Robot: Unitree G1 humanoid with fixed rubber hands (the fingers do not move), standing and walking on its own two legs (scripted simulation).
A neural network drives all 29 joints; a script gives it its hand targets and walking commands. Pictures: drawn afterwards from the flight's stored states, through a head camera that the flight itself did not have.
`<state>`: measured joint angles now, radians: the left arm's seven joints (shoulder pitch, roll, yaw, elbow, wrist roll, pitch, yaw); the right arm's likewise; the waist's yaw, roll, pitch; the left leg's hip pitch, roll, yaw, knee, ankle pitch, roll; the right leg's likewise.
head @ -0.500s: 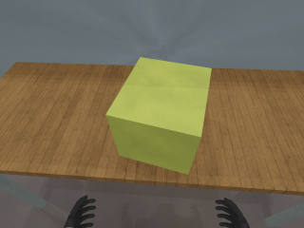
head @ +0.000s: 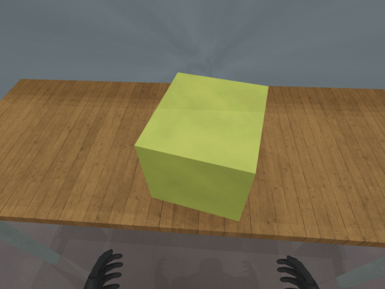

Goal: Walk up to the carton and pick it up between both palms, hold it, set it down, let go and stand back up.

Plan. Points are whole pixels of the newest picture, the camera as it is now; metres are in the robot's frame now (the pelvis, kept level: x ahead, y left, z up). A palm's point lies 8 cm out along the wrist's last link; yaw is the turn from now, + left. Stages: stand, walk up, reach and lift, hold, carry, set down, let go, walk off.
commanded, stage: stand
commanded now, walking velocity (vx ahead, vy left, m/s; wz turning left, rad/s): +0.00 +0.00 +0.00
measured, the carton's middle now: (207, 144) +0.44 +0.01 +0.03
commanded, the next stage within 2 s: none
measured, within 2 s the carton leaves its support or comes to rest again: neither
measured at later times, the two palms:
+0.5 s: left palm out of the picture +0.04 +0.30 -0.12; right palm out of the picture +0.08 -0.28 -0.11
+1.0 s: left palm out of the picture +0.03 +0.30 -0.12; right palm out of the picture +0.08 -0.28 -0.12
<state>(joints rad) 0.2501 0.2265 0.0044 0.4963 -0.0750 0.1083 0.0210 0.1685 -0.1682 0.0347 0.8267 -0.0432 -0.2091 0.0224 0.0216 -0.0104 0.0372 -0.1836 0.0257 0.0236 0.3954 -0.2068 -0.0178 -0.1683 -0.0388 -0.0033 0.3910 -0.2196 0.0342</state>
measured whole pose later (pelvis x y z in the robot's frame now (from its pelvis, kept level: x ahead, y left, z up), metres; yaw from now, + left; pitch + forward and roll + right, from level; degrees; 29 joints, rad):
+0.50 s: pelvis +0.00 +0.01 +0.00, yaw +0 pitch +0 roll +0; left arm 0.25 0.35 0.00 0.97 -0.05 0.01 0.00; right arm 0.17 -0.35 0.04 0.99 -0.04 -0.04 0.02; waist 0.02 0.00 0.04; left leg -0.20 0.03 0.02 0.43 -0.23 -0.01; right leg -0.17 -0.04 0.00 0.39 -0.22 0.03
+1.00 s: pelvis +0.00 +0.00 +0.00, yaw +0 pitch +0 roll +0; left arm 0.25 0.35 0.00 1.01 -0.05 -0.01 0.00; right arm 0.17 -0.35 0.04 1.02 -0.04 -0.03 0.02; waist 0.02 0.00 0.01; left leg -0.19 0.03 0.02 0.41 -0.21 -0.01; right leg -0.17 -0.04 0.00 0.39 -0.22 0.03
